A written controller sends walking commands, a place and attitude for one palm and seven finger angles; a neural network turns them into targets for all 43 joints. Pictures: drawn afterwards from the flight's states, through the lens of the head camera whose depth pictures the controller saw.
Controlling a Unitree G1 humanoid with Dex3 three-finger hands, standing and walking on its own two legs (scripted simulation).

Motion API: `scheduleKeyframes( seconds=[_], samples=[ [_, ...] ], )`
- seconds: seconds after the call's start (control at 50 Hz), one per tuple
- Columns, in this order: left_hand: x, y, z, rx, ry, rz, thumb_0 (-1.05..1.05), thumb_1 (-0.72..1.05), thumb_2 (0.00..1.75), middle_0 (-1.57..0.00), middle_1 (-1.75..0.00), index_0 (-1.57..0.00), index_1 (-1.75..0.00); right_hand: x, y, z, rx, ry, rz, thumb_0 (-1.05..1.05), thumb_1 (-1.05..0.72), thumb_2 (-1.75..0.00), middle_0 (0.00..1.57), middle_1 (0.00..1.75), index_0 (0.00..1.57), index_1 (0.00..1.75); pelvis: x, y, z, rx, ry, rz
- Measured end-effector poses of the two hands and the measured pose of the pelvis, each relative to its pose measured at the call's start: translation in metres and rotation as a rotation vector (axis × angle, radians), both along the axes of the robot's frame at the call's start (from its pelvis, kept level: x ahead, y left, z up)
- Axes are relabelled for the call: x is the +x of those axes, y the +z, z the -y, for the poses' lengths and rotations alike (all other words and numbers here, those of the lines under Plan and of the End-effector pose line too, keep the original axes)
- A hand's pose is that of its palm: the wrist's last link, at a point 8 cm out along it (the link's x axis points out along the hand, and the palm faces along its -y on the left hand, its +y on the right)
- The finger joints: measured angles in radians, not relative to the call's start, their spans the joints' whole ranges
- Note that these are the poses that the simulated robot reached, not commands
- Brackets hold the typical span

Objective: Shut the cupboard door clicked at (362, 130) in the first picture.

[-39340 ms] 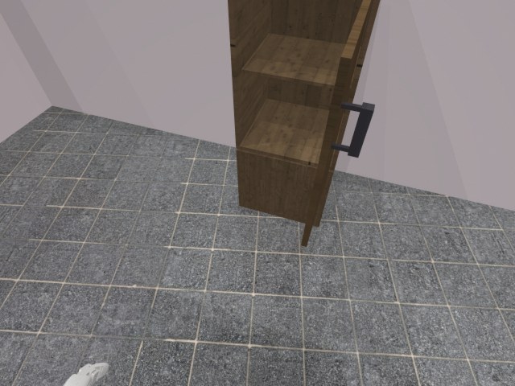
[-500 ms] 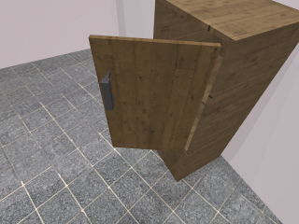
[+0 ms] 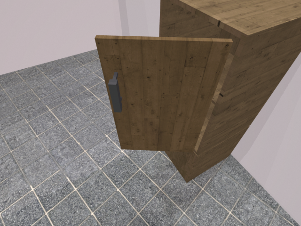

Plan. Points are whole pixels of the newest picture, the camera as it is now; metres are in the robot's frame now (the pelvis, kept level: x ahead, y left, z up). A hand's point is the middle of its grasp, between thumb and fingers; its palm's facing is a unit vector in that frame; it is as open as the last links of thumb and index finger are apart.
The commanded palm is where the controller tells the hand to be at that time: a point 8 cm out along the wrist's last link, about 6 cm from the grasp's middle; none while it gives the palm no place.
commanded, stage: look again from close up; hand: left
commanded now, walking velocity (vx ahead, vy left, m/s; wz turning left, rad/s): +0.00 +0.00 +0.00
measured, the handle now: (117, 92) +0.50 +0.14 +0.07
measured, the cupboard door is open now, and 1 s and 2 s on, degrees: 57 57 57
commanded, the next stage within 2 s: shuffle to correct the standing spot in 0.10 s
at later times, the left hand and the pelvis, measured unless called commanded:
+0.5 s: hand out of the picture +0.02 +0.16 -0.18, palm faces -0.01 -0.98 -0.21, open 7.4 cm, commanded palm none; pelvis +0.02 -0.02 -0.01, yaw +0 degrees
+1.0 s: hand out of the picture +0.07 +0.15 -0.17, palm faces -0.02 -0.97 -0.26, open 7.4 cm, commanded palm none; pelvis +0.04 -0.03 +0.00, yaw -2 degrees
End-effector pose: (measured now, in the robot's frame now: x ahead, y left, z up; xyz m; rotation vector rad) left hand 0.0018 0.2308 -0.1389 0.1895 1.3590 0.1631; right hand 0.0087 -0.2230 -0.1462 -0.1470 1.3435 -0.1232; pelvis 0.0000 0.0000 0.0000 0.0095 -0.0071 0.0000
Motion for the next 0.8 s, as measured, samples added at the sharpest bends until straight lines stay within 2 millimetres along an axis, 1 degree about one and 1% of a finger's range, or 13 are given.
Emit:
scheduleKeyframes(
  seconds=[0.12,0.3,0.42,0.54,0.6,0.66,0.7,0.76,0.8],
  samples=[
    [0.008,-0.001,-0.004,-0.002,-0.011,-0.002,0.01,0.9,0.9,-0.2,-0.3,-0.2,-0.29,0.005,0.004,0.002,-0.009,0.003,-0.005,0.01,-0.92,-0.9,0.2,0.3,0.2,0.3,0.003,0.001,0.0,0.003,-0.004,-0.006],
    [0.016,-0.003,-0.002,-0.01,-0.017,0.0,0.01,0.9,0.9,-0.2,-0.3,-0.2,-0.29,0.02,0.006,0.008,-0.028,0.005,0.014,0.01,-0.91,-0.9,0.2,0.3,0.2,0.3,0.008,0.001,0.002,0.004,-0.008,-0.004],
    [0.014,-0.008,0.007,-0.021,-0.018,-0.033,0.01,0.9,0.9,-0.2,-0.3,-0.2,-0.29,0.024,0.002,0.017,-0.026,-0.008,0.006,0.01,-0.91,-0.9,0.2,0.3,0.2,0.3,0.015,-0.003,0.012,0.012,-0.011,-0.017],
    [0.011,-0.007,0.025,-0.016,0.015,-0.053,0.01,0.91,0.9,-0.2,-0.3,-0.2,-0.29,0.028,-0.004,0.037,-0.03,-0.005,-0.039,0.01,-0.9,-0.9,0.2,0.3,0.2,0.3,0.028,-0.007,0.029,-0.004,0.001,-0.034],
    [0.005,-0.008,0.036,-0.021,0.037,-0.069,0.01,0.9,0.9,-0.2,-0.3,-0.2,-0.29,0.041,-0.002,0.042,-0.04,0.006,-0.048,0.01,-0.91,-0.9,0.2,0.3,0.2,0.3,0.036,-0.006,0.033,-0.007,0.005,-0.034],
    [-0.001,-0.01,0.043,-0.043,0.042,-0.105,0.01,0.9,0.9,-0.2,-0.3,-0.2,-0.29,0.061,0.001,0.044,-0.053,0.009,-0.016,0.01,-0.91,-0.9,0.2,0.3,0.2,0.3,0.043,-0.006,0.032,-0.011,-0.002,-0.028],
    [-0.001,-0.013,0.044,-0.056,0.043,-0.129,0.01,0.9,0.9,-0.2,-0.3,-0.2,-0.3,0.075,0.005,0.045,-0.066,0.005,0.023,0.01,-0.91,-0.9,0.2,0.3,0.2,0.3,0.046,-0.006,0.031,-0.008,-0.007,-0.016],
    [0.009,-0.013,0.042,-0.05,0.046,-0.121,0.01,0.9,0.9,-0.2,-0.3,-0.2,-0.3,0.089,0.011,0.045,-0.076,0.009,0.071,0.01,-0.91,-0.9,0.2,0.3,0.2,0.3,0.048,-0.003,0.031,0.004,-0.015,-0.012],
    [0.021,-0.012,0.041,-0.038,0.04,-0.092,0.01,0.9,0.9,-0.2,-0.3,-0.2,-0.3,0.095,0.01,0.044,-0.07,0.017,0.087,0.01,-0.91,-0.9,0.2,0.3,0.2,0.3,0.047,-0.003,0.032,0.015,-0.021,-0.01]
  ],
)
